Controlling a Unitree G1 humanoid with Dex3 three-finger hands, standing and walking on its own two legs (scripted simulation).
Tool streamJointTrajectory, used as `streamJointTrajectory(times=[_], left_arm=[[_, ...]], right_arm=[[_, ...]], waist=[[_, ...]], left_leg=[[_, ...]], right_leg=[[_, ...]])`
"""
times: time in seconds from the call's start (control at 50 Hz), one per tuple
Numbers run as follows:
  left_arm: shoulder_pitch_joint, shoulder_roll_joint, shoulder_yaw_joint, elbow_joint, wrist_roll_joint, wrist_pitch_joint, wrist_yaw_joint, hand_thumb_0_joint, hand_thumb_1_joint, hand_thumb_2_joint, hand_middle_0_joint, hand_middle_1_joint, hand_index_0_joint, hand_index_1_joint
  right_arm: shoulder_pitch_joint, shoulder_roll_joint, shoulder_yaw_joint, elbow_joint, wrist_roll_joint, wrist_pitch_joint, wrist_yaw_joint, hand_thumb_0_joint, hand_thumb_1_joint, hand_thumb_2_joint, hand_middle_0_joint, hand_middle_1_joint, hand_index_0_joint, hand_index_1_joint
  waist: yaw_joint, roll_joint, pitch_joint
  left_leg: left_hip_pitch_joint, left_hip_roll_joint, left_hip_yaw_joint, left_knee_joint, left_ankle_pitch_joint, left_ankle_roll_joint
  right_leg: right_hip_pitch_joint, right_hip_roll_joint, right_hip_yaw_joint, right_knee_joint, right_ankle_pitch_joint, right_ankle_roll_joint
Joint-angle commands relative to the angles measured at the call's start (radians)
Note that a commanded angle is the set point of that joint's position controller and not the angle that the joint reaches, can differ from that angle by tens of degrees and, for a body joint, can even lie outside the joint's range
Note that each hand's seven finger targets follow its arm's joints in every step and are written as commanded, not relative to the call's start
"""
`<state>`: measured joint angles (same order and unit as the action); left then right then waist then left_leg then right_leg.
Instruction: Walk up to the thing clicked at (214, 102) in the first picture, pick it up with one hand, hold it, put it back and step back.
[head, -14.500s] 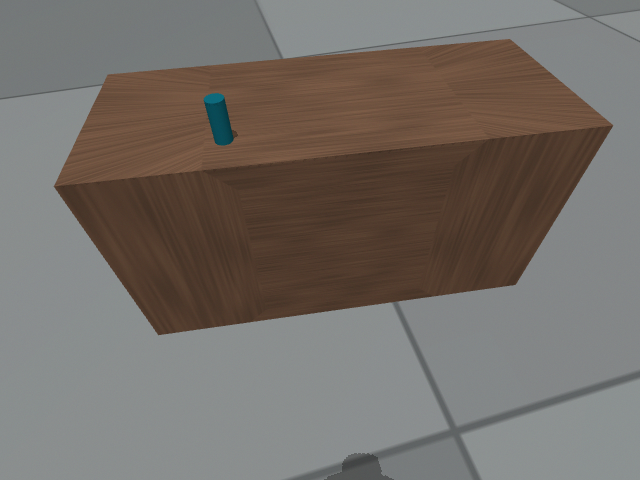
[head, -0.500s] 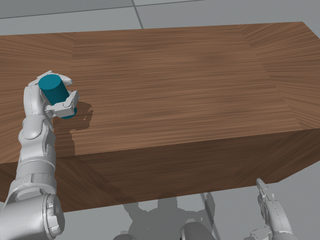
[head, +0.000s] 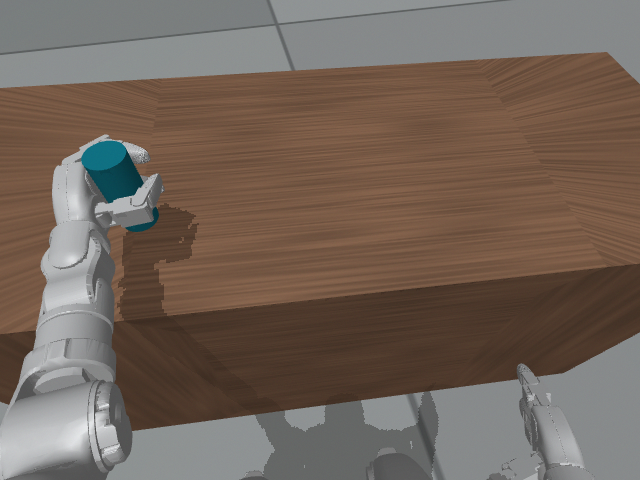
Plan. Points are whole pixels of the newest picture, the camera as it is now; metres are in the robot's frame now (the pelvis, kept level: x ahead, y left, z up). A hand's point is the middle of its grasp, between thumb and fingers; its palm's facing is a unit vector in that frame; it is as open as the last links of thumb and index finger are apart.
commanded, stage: lift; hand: left
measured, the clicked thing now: (124, 189) +0.46 +0.22 +0.11
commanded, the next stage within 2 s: hold in 1.32 s
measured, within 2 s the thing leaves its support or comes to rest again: neither
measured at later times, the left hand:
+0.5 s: hand (118, 168) +0.43 +0.19 +0.17, palm faces +0.16 -0.99 -0.02, open 6.1 cm
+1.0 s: hand (94, 175) +0.36 +0.18 +0.23, palm faces +0.15 -0.99 -0.02, open 6.1 cm
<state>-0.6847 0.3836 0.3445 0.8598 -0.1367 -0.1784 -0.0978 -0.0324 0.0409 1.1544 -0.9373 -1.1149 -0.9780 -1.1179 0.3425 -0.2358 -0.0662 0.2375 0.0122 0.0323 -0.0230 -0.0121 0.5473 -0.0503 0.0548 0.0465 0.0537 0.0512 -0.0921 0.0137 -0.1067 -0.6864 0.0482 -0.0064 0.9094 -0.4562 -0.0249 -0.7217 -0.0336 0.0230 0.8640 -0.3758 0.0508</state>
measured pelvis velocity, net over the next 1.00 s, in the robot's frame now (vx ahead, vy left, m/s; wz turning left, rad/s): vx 0.00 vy -0.01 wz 0.02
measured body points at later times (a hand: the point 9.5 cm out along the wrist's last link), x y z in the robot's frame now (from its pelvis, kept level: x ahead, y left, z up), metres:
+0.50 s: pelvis +0.01 +0.00 +0.02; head +0.03 -0.01 +0.47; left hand +0.41 +0.25 +0.17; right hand +0.17 -0.27 -0.04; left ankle -0.01 +0.13 -0.69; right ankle +0.02 -0.15 -0.69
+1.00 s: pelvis +0.00 -0.01 +0.03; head -0.02 -0.03 +0.48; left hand +0.34 +0.23 +0.23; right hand +0.16 -0.27 -0.04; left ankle -0.01 +0.13 -0.69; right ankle +0.02 -0.15 -0.69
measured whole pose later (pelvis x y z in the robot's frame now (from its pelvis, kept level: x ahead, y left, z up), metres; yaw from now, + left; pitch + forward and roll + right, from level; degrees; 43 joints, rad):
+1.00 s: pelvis +0.00 -0.01 +0.03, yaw +1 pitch +1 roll +0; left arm -0.39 0.25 0.26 0.11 -0.19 0.37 -0.03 -0.03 0.05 1.14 -0.93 -1.12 -0.97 -1.12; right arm 0.30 -0.23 -0.10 0.49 0.05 -0.11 -0.06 -0.01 0.56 -0.04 0.05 0.05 0.05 0.05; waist 0.00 0.06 -0.09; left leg -0.33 0.03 -0.01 0.68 -0.36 -0.03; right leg -0.38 -0.05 0.01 0.67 -0.31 0.04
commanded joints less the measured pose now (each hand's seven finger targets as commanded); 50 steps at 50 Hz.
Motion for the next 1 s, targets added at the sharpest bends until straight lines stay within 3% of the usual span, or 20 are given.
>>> streamJointTrajectory(times=[0.0,0.1,0.14,0.22,0.24,0.26,0.34,0.36,0.38,0.44,0.48,0.5,0.56,0.58,0.64,0.74,0.8,0.86,0.88,0.98], left_arm=[[-0.437,0.251,0.038,-0.225,-0.021,-0.072,0.003,0.0,0.602,1.341,-1.377,-1.457,-1.404,-1.445],[-0.434,0.222,0.014,-0.31,-0.019,-0.06,0.021,0.0,0.62,1.336,-1.378,-1.448,-1.403,-1.437],[-0.437,0.215,0.0,-0.349,-0.017,-0.057,0.021,0.0,0.632,1.337,-1.382,-1.448,-1.406,-1.438],[-0.393,0.189,-0.008,-0.395,-0.026,-0.022,0.037,0.0,0.574,1.339,-1.372,-1.45,-1.396,-1.441],[-0.394,0.23,0.019,-0.445,-0.024,-0.016,0.048,0.0,0.593,1.339,-1.366,-1.444,-1.391,-1.435],[-0.373,0.189,-0.015,-0.438,-0.018,-0.001,0.049,0.0,0.575,1.327,-1.362,-1.439,-1.388,-1.428],[-0.326,0.148,-0.037,-0.499,-0.02,0.051,0.059,0.0,0.576,1.334,-1.366,-1.443,-1.392,-1.433],[-0.369,0.191,-0.016,-0.604,-0.018,0.056,0.068,0.0,0.587,1.334,-1.363,-1.437,-1.388,-1.427],[-0.312,0.122,-0.059,-0.527,-0.02,0.081,0.063,0.0,0.558,1.319,-1.364,-1.436,-1.391,-1.424],[-0.262,0.098,-0.057,-0.605,-0.033,0.132,0.069,0.0,0.561,1.326,-1.355,-1.431,-1.38,-1.422],[-0.275,0.149,-0.021,-0.695,-0.034,0.163,0.078,0.0,0.521,1.318,-1.362,-1.435,-1.388,-1.426],[-0.224,0.093,-0.055,-0.652,-0.033,0.188,0.074,0.0,0.513,1.323,-1.361,-1.442,-1.388,-1.432],[-0.202,0.095,-0.039,-0.738,-0.039,0.237,0.077,0.0,0.517,1.329,-1.362,-1.442,-1.388,-1.434],[-0.184,0.082,-0.045,-0.742,-0.041,0.256,0.076,0.0,0.515,1.324,-1.355,-1.44,-1.384,-1.43],[-0.167,0.077,-0.049,-0.805,-0.037,0.305,0.078,0.0,0.551,1.345,-1.353,-1.448,-1.381,-1.438],[-0.197,0.097,-0.041,-0.986,-0.042,0.36,0.079,0.0,0.609,1.366,-1.363,-1.462,-1.39,-1.452],[-0.172,0.084,-0.035,-1.0,-0.052,0.403,0.079,0.0,0.603,1.364,-1.377,-1.471,-1.404,-1.461],[-0.139,0.079,-0.022,-0.996,-0.062,0.444,0.075,0.0,0.609,1.366,-1.376,-1.472,-1.404,-1.46],[-0.107,0.042,-0.05,-0.94,-0.057,0.464,0.072,0.0,0.621,1.366,-1.38,-1.475,-1.408,-1.463],[-0.143,0.068,-0.038,-1.035,-0.061,0.503,0.063,0.0,0.629,1.37,-1.394,-1.479,-1.422,-1.468]], right_arm=[[-0.016,-0.162,-0.095,-0.14,0.0,-0.059,-0.018,0.0,0.566,-0.044,0.049,0.05,0.049,0.05],[-0.029,-0.17,-0.106,-0.194,0.007,-0.067,-0.024,0.0,0.56,-0.046,0.049,0.05,0.049,0.05],[-0.017,-0.127,-0.073,-0.186,0.011,-0.066,-0.025,0.0,0.561,-0.046,0.049,0.05,0.049,0.05],[-0.002,-0.142,-0.098,-0.153,0.018,-0.071,-0.032,0.0,0.563,-0.045,0.049,0.05,0.049,0.05],[-0.003,-0.153,-0.108,-0.142,0.02,-0.073,-0.034,0.0,0.572,-0.043,0.049,0.049,0.049,0.05],[0.024,-0.116,-0.079,-0.111,0.02,-0.072,-0.031,0.0,0.568,-0.043,0.049,0.049,0.049,0.049],[-0.032,-0.145,-0.104,-0.122,0.025,-0.086,-0.032,0.0,0.569,-0.043,0.049,0.049,0.049,0.049],[-0.041,-0.134,-0.099,-0.1,0.027,-0.086,-0.033,0.0,0.576,-0.041,0.049,0.049,0.049,0.049],[-0.047,-0.133,-0.102,-0.096,0.028,-0.091,-0.034,0.0,0.573,-0.041,0.049,0.049,0.049,0.049],[-0.049,-0.155,-0.116,-0.089,0.033,-0.107,-0.04,0.0,0.575,-0.041,0.049,0.049,0.049,0.049],[-0.034,-0.154,-0.12,-0.055,0.035,-0.11,-0.042,0.0,0.574,-0.041,0.049,0.049,0.049,0.049],[-0.035,-0.122,-0.09,-0.068,0.036,-0.116,-0.041,0.0,0.575,-0.041,0.049,0.049,0.049,0.049],[-0.043,-0.145,-0.112,-0.043,0.037,-0.126,-0.042,0.0,0.572,-0.041,0.049,0.049,0.049,0.049],[-0.044,-0.12,-0.089,-0.049,0.036,-0.126,-0.04,0.0,0.578,-0.039,0.049,0.049,0.049,0.049],[-0.066,-0.143,-0.111,-0.016,0.038,-0.136,-0.042,0.0,0.576,-0.04,0.049,0.049,0.049,0.049],[-0.091,-0.119,-0.087,0.016,0.037,-0.162,-0.041,0.0,0.577,-0.04,0.049,0.049,0.049,0.049],[-0.115,-0.095,-0.062,0.023,0.034,-0.181,-0.04,0.0,0.577,-0.04,0.049,0.049,0.049,0.049],[-0.137,-0.132,-0.095,0.043,0.035,-0.192,-0.045,0.0,0.577,-0.04,0.05,0.05,0.049,0.05],[-0.123,-0.127,-0.095,0.063,0.032,-0.194,-0.046,0.0,0.572,-0.041,0.05,0.05,0.05,0.05],[-0.158,-0.116,-0.084,0.083,0.034,-0.219,-0.041,0.0,0.576,-0.04,0.05,0.05,0.05,0.05]], waist=[[0.0,0.013,-0.396],[0.015,0.037,-0.459],[0.02,0.033,-0.448],[0.028,0.04,-0.426],[0.042,0.063,-0.41],[0.035,0.078,-0.394],[0.038,0.066,-0.371],[0.057,0.086,-0.374],[0.04,0.056,-0.347],[0.048,0.013,-0.336],[0.063,0.024,-0.314],[0.06,0.004,-0.289],[0.062,-0.022,-0.288],[0.066,-0.023,-0.283],[0.067,-0.013,-0.255],[0.081,0.022,-0.249],[0.09,-0.005,-0.21],[0.084,-0.016,-0.195],[0.074,-0.029,-0.199],[0.086,-0.044,-0.164]], left_leg=[[0.17,-0.037,0.025,-0.128,0.32,0.026],[0.244,-0.03,0.016,-0.134,0.415,0.011],[0.232,-0.037,0.022,-0.141,0.389,0.018],[0.251,-0.037,0.023,-0.157,0.419,0.014],[0.264,-0.04,0.028,-0.167,0.409,0.011],[0.274,-0.039,0.029,-0.167,0.419,0.012],[0.304,-0.032,0.024,-0.181,0.47,0.007],[0.316,-0.033,0.023,-0.191,0.451,0.006],[0.305,-0.033,0.024,-0.194,0.442,0.008],[0.328,-0.028,0.02,-0.215,0.434,0.009],[0.334,-0.032,0.022,-0.227,0.421,0.011],[0.331,-0.032,0.023,-0.228,0.433,0.011],[0.353,-0.035,0.026,-0.238,0.445,0.015],[0.344,-0.039,0.029,-0.236,0.455,0.016],[0.375,-0.041,0.032,-0.261,0.419,0.015],[0.4,-0.049,0.032,-0.285,0.372,0.017],[0.386,-0.055,0.034,-0.303,0.318,0.025],[0.404,-0.054,0.035,-0.318,0.309,0.026],[0.41,-0.053,0.032,-0.319,0.32,0.027],[0.408,-0.063,0.036,-0.346,0.262,0.033]], right_leg=[[0.263,0.026,-0.038,-0.099,0.306,-0.045],[0.293,0.028,-0.048,-0.09,0.356,-0.055],[0.324,0.025,-0.044,-0.104,0.356,-0.048],[0.338,0.026,-0.048,-0.116,0.377,-0.048],[0.337,0.026,-0.047,-0.124,0.365,-0.049],[0.332,0.027,-0.05,-0.127,0.371,-0.048],[0.344,0.031,-0.058,-0.137,0.396,-0.051],[0.349,0.031,-0.06,-0.142,0.376,-0.051],[0.348,0.031,-0.062,-0.147,0.374,-0.05],[0.369,0.035,-0.071,-0.16,0.36,-0.05],[0.38,0.034,-0.075,-0.172,0.345,-0.047],[0.384,0.034,-0.078,-0.176,0.352,-0.046],[0.4,0.031,-0.079,-0.187,0.376,-0.041],[0.416,0.026,-0.077,-0.192,0.394,-0.037],[0.406,0.026,-0.079,-0.213,0.35,-0.038],[0.421,0.022,-0.078,-0.243,0.306,-0.038],[0.436,0.017,-0.079,-0.274,0.26,-0.033],[0.429,0.018,-0.078,-0.288,0.251,-0.032],[0.434,0.02,-0.08,-0.289,0.263,-0.033],[0.432,0.013,-0.078,-0.324,0.206,-0.028]])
